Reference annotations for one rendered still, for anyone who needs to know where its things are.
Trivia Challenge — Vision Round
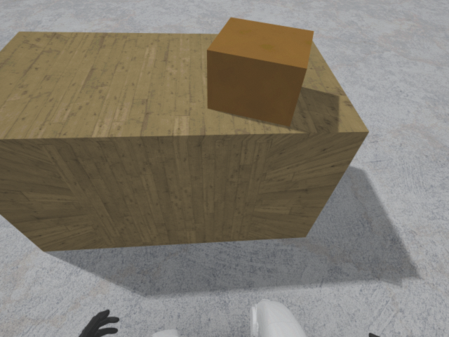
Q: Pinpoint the carton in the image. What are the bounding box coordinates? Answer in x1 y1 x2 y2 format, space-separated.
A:
207 18 314 126

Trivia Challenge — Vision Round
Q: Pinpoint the right robot thigh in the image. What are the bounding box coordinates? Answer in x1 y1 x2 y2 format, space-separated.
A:
250 300 308 337

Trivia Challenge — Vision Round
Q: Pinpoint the pedestal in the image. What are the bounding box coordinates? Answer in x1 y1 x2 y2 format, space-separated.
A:
0 32 369 251

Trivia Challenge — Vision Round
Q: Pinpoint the left robot hand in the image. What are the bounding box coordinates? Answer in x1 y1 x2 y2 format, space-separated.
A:
79 310 119 337

